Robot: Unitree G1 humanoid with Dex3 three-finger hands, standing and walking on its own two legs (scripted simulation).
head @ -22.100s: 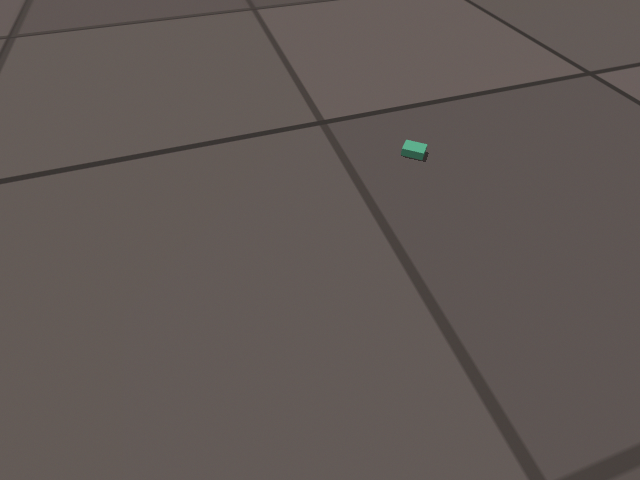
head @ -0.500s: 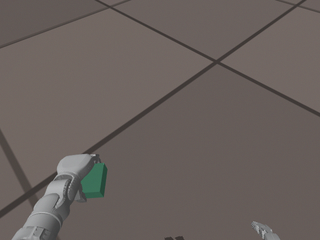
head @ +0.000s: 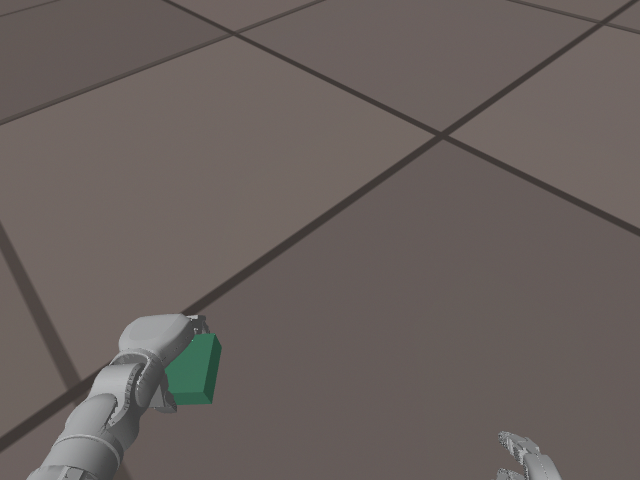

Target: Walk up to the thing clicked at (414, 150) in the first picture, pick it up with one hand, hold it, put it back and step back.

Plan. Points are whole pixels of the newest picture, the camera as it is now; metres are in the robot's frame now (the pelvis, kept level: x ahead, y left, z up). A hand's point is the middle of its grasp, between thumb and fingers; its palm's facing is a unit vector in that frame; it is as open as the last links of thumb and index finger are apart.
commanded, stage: hold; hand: left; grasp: from above
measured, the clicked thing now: (174, 369) +0.30 +0.23 -0.07
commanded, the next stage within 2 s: crouch in 1.12 s
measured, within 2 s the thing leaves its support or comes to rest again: neither
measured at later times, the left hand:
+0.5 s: hand (167, 374) +0.27 +0.21 -0.03, palm faces -0.46 -0.04 -0.89, open 11.3 cm
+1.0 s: hand (165, 370) +0.28 +0.22 -0.03, palm faces -0.46 -0.04 -0.89, open 11.3 cm
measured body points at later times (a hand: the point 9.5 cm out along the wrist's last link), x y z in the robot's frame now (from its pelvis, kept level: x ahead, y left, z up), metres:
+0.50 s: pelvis -0.01 +0.00 +0.01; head +0.00 -0.03 +0.46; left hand +0.29 +0.21 +0.02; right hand +0.13 -0.26 -0.11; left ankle +0.01 +0.12 -0.73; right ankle +0.01 -0.13 -0.73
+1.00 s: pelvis -0.01 +0.00 +0.01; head +0.01 -0.02 +0.46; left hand +0.30 +0.22 +0.02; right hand +0.14 -0.25 -0.11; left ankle +0.01 +0.12 -0.73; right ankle +0.01 -0.13 -0.73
